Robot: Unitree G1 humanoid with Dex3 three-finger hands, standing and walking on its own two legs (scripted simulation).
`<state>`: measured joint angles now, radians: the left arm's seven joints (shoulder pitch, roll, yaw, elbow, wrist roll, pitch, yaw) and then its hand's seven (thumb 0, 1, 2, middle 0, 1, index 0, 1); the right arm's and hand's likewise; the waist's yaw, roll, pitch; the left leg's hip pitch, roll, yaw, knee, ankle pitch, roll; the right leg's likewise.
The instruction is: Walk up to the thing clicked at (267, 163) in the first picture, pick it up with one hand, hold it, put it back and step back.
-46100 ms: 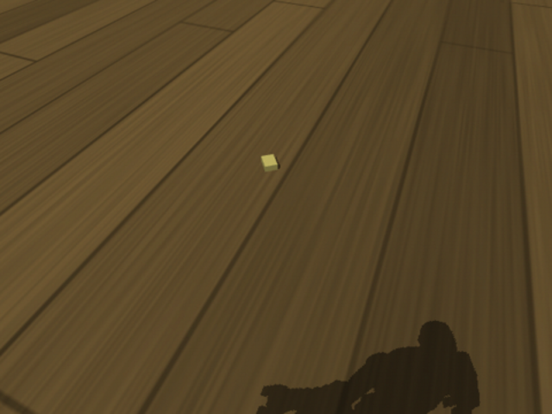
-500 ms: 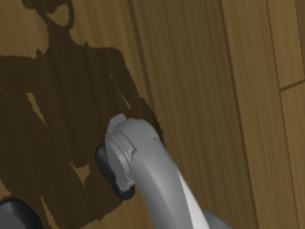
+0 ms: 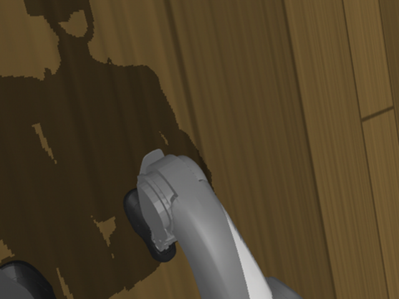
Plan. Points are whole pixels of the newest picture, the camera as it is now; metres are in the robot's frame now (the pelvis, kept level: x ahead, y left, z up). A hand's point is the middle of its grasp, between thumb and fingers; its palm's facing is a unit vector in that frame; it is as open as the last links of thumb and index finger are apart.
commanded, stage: close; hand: left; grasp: from above
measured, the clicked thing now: out of the picture +0.49 +0.37 -0.31
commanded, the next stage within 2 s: go down in 1.02 s
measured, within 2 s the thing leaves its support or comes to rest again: neither
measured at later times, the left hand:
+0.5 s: hand out of the picture +0.48 +0.36 -0.27, palm faces -0.27 -0.34 -0.90, open 12.9 cm
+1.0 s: hand out of the picture +0.47 +0.35 -0.27, palm faces -0.28 -0.34 -0.90, open 13.4 cm
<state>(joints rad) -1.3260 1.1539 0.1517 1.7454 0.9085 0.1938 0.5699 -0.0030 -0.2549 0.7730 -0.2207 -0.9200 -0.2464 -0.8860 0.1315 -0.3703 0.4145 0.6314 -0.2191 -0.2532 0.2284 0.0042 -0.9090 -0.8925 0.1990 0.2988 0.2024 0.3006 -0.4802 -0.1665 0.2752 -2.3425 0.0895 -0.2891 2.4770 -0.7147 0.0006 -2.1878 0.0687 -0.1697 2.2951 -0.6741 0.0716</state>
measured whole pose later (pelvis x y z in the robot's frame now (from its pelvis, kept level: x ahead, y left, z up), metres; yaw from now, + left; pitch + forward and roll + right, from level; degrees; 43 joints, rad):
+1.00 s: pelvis +0.00 +0.00 +0.00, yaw +0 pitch +30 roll -15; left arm -1.32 1.14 0.16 1.75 0.90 0.19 0.58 0.00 -0.36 0.86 -0.13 -1.02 -0.15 -0.98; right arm 0.13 -0.37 0.41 0.63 -0.22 -0.26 0.23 0.01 -0.91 -0.89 0.20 0.30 0.20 0.30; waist -0.48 -0.17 0.28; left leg -2.34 0.09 -0.29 2.48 -0.71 0.00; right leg -2.19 0.07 -0.17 2.29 -0.67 0.07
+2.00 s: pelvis +0.00 -0.01 +0.04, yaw +8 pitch +35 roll -8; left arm -1.18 0.77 0.11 1.39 0.91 0.38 0.24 0.00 -0.48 0.95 -0.10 -1.07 -0.11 -1.05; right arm 0.18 -0.32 0.10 0.70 -0.07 -0.12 0.23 0.00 -0.91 -0.89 0.20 0.30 0.20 0.30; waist -0.27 0.04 -0.10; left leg -2.24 0.08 -0.15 2.28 -0.67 -0.01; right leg -2.15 0.02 -0.08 2.21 -0.68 0.03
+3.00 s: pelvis +0.01 -0.01 +0.17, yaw +12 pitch +36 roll -5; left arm -1.14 0.71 0.07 1.30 0.94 0.37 0.11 0.00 -0.42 0.89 -0.14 -1.10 -0.16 -1.07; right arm 0.22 -0.28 0.06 0.70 -0.02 -0.04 0.06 0.00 -0.91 -0.90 0.20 0.30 0.20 0.30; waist -0.22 0.06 -0.15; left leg -1.89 0.08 -0.08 1.85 -0.60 -0.01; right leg -1.82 0.00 -0.05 1.80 -0.62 0.02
